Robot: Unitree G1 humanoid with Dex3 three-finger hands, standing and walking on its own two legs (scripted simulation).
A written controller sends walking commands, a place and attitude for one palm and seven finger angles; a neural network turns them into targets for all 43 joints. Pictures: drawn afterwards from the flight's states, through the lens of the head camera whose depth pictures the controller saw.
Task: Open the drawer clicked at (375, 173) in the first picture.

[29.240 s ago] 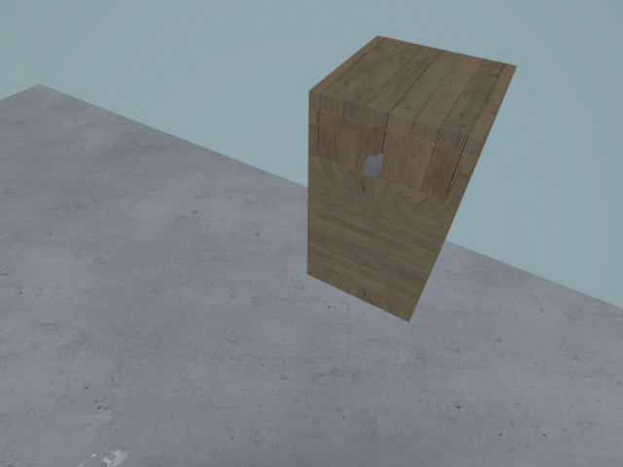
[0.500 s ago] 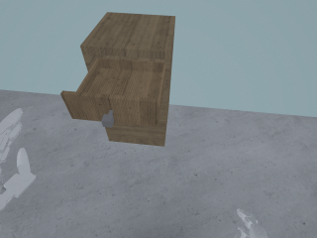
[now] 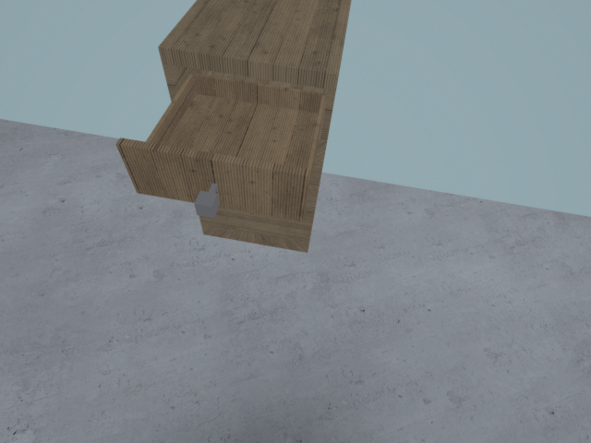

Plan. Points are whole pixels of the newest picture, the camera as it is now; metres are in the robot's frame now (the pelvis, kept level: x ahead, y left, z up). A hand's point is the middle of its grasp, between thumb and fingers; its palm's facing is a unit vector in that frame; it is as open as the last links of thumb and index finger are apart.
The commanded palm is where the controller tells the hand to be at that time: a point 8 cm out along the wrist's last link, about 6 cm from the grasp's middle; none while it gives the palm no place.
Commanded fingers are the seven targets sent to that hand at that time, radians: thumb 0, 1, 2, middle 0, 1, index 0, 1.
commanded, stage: let the arm hang, fingers relaxed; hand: left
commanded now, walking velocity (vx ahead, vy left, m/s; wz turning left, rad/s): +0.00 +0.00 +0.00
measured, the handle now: (210, 197) +0.56 +0.21 -0.10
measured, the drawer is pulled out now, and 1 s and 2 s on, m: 0.30 0.30 0.30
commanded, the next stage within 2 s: look to check the result in 0.72 s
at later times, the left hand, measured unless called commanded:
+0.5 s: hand out of the picture +0.01 +0.20 -0.17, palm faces -0.01 -0.98 -0.19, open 7.4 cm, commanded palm none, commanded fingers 0.00 0.90 0.90 -0.20 -0.30 -0.20 -0.30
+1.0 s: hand out of the picture -0.01 +0.19 -0.17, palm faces -0.01 -0.98 -0.18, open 7.4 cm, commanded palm none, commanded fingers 0.00 0.90 0.90 -0.20 -0.30 -0.20 -0.30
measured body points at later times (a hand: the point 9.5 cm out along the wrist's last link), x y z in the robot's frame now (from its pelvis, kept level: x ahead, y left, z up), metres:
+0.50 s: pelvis -0.01 +0.02 +0.01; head +0.00 +0.02 +0.46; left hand +0.01 +0.25 -0.15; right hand -0.03 -0.18 -0.16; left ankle +0.00 +0.13 -0.74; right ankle +0.01 -0.09 -0.74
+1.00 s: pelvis +0.00 +0.02 +0.01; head +0.02 +0.02 +0.46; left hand -0.01 +0.24 -0.15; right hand -0.03 -0.18 -0.15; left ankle +0.00 +0.13 -0.74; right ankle +0.01 -0.09 -0.74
